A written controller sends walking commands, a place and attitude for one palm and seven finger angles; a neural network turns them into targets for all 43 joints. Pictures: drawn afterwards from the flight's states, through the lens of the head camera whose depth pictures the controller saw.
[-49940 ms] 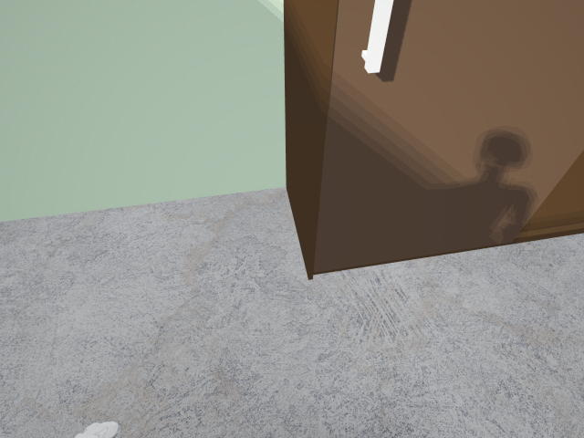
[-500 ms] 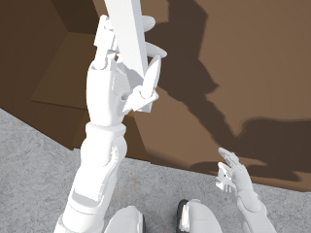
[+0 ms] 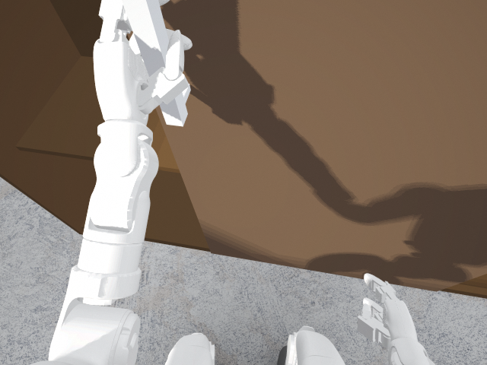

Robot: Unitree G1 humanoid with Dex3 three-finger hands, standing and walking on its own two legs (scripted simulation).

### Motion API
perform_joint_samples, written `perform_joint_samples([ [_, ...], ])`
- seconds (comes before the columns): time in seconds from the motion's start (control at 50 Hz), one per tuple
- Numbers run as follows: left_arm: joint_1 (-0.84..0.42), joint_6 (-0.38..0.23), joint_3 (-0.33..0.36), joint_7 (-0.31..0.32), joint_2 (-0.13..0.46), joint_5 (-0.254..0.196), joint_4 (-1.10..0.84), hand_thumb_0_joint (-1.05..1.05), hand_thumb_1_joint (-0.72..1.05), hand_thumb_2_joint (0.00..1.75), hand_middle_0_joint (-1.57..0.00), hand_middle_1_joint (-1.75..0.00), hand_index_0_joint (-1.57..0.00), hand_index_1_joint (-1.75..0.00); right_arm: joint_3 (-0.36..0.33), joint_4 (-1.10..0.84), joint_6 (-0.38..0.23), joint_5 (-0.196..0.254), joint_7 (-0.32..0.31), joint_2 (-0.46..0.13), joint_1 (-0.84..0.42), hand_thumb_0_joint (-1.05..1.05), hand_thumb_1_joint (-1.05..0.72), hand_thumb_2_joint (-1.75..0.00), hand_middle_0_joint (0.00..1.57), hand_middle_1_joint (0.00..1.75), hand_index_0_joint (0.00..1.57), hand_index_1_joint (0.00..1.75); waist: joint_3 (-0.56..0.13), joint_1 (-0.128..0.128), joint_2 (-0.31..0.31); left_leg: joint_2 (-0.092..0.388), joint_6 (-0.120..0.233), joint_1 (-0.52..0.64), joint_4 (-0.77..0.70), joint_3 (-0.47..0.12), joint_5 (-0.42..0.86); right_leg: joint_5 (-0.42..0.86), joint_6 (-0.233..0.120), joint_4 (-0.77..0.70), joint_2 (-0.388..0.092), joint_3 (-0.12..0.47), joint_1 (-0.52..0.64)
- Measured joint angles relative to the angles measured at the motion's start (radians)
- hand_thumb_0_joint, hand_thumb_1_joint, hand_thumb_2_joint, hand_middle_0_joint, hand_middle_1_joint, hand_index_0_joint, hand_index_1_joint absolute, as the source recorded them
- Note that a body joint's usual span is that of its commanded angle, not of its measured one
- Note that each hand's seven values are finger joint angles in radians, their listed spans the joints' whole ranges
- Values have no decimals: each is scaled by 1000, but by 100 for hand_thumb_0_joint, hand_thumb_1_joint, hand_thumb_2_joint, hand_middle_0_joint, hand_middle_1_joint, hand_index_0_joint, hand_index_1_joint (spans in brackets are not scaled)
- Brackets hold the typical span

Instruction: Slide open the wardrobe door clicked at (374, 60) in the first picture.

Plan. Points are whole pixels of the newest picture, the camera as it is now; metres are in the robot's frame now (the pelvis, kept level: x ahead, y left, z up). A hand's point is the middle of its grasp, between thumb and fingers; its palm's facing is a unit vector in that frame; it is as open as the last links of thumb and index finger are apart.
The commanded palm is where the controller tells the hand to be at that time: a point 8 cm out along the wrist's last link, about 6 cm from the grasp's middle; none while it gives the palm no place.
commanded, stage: step sideways, sliding the door along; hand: left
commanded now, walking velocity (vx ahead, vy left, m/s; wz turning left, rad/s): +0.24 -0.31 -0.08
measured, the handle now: (163, 39) +0.43 +0.16 +0.25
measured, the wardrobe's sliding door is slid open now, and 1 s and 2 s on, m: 0.58 0.70 0.70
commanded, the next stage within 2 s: stop walking and hold the door there in 0.80 s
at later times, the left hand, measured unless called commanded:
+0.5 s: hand (265, 81) +0.39 +0.03 +0.24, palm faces +0.22 -0.97 -0.06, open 6.7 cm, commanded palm +0.36 -0.02 +0.24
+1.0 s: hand (275, 83) +0.39 +0.02 +0.24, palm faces +0.26 -0.94 -0.24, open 6.8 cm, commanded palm +0.36 +0.04 +0.23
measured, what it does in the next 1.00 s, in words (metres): steps to the right: right foot, then left foot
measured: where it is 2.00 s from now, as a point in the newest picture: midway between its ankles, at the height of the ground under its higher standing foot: outside the picture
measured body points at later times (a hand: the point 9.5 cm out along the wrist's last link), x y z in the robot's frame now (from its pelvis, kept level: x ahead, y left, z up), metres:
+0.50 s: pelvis -0.02 -0.12 +0.01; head +0.06 -0.12 +0.45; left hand +0.37 +0.08 +0.25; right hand +0.20 -0.32 -0.11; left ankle -0.02 +0.02 -0.72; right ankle +0.00 -0.25 -0.69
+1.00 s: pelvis +0.02 -0.16 +0.01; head +0.11 -0.17 +0.45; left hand +0.37 +0.07 +0.25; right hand +0.26 -0.34 -0.10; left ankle -0.02 -0.01 -0.72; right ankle +0.05 -0.28 -0.70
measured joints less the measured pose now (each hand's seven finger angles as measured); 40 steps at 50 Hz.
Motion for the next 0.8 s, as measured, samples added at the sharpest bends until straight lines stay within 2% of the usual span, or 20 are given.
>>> perform_joint_samples([
  [0.04,-38,-8,10,-17,16,3,49,-4,69,82,-46,-140,-18,-126,-5,0,11,-3,20,4,7,2,-90,-90,20,30,20,30,20,16,-16,27,-34,15,0,4,-50,-71,7,111,8,21,-39],
  [0.08,-64,-15,19,-26,30,1,92,-4,69,82,-46,-140,-18,-127,-3,2,12,0,29,3,17,2,-90,-90,20,30,20,30,28,28,-7,64,-58,25,-15,-7,-50,-70,15,145,-1,18,-51],
  [0.18,-119,2,41,-21,59,-10,188,-6,68,83,-46,-140,-20,-129,14,0,7,15,15,5,57,2,-90,-90,20,30,20,30,19,62,35,147,-100,22,-12,-48,-34,-6,32,-18,-36,4,60],
  [0.22,-148,20,53,-11,77,-9,225,-7,67,83,-46,-140,-20,-129,27,6,-3,23,4,18,68,2,-90,-90,20,30,20,30,3,68,24,154,-96,-5,33,-71,-53,51,44,-143,-46,-3,148],
  [0.24,-156,22,68,-3,80,-3,239,-7,66,83,-46,-140,-21,-129,33,18,-8,25,-1,14,57,2,-90,-90,20,30,20,30,7,60,42,166,-71,-21,61,-93,-67,16,44,-149,-35,-21,159],
  [0.26,-155,23,81,7,80,2,245,-8,66,83,-46,-140,-21,-128,35,33,-10,24,-9,7,41,2,-90,-90,20,30,20,30,11,42,59,151,-46,-43,105,-121,-119,-3,36,-133,-32,-38,156],
  [0.28,-147,27,87,17,78,1,242,-8,66,83,-46,-140,-20,-128,35,52,-7,22,-18,0,26,2,-90,-90,20,30,20,30,11,26,59,103,-32,-68,176,-139,-198,-10,28,-122,-45,-44,146],
  [0.32,-126,48,84,35,64,0,213,-8,67,82,-46,-140,-19,-129,30,76,-7,18,-37,-16,6,2,-90,-90,20,30,20,30,12,13,45,-11,-9,-96,290,-133,-309,13,19,-136,-76,-40,137],
  [0.36,-110,55,65,46,44,6,185,-8,68,82,-46,-140,-18,-130,27,85,-19,14,-49,-29,3,2,-91,-90,20,30,20,30,6,8,32,-89,9,-68,200,-80,-289,41,16,-170,-94,-38,134],
  [0.38,-106,57,51,49,35,11,171,-7,69,81,-46,-140,-18,-131,27,83,-23,11,-49,-34,6,2,-91,-90,20,30,20,30,0,8,29,-103,16,-30,83,-39,-170,54,16,-169,-92,-40,126],
  [0.4,-108,63,32,48,25,13,163,-7,69,80,-46,-140,-18,-131,22,72,-24,9,-46,-40,15,2,-91,-90,20,30,20,30,-11,10,41,-91,34,0,-1,-17,-18,68,20,-147,-76,-45,108],
  [0.42,-123,63,10,41,23,9,165,-7,70,80,-46,-140,-17,-130,13,65,-23,10,-40,-33,16,2,-91,-90,20,30,20,30,-3,19,29,-88,38,6,-8,-12,0,36,22,-103,-70,-25,91],
  [0.46,-141,64,-25,29,12,13,173,-6,71,79,-46,-140,-16,-130,9,52,-20,11,-16,-16,20,2,-91,-90,20,30,20,30,10,47,2,-79,25,23,-4,-5,-52,-45,15,-7,-52,20,65],
  [0.52,-134,59,-64,22,-5,17,173,-5,72,79,-46,-140,-15,-130,23,30,-31,8,10,2,28,2,-91,-90,20,30,20,30,10,64,0,-54,2,51,-29,-13,-76,-56,14,50,-40,24,61],
  [0.58,-117,54,-87,24,-16,21,166,-5,73,78,-46,-140,-14,-131,45,10,-40,2,19,21,32,2,-91,-90,20,30,20,30,3,76,4,-33,-18,70,-51,-21,-68,-17,19,-2,-42,16,93],
  [0.66,-111,61,-67,30,11,22,162,-6,71,80,-46,-140,-13,-131,71,-13,-55,-1,20,40,32,2,-90,-90,20,30,20,30,-4,95,10,-15,-50,64,-23,-37,-86,87,26,-161,-38,5,176],
  [0.7,-101,59,-47,35,15,23,151,-7,71,81,-46,-140,-13,-130,78,-11,-61,1,18,32,18,2,-90,-90,20,30,20,30,-2,94,44,6,-58,45,13,-56,-104,24,15,-215,-18,-18,214],
  [0.74,-84,53,-29,40,10,25,133,-8,70,82,-46,-140,-13,-130,74,1,-56,4,14,18,0,1,-90,-90,20,30,20,30,-7,80,65,7,-25,5,54,-65,-66,8,3,-235,-15,-38,213],
  [0.78,-71,51,-28,43,-6,33,112,-8,69,83,-46,-140,-13,-129,61,9,-48,9,4,1,-6,2,-90,-90,20,30,20,30,-15,72,60,-34,5,-22,79,-73,-113,20,0,-239,-34,-46,198],
  [0.8,-62,54,-33,47,-18,38,95,-8,69,83,-46,-140,-14,-129,54,11,-47,10,-3,-11,-4,2,-90,-90,20,30,20,30,-19,69,63,-47,17,-16,48,-64,-70,34,3,-232,-37,-46,188],
])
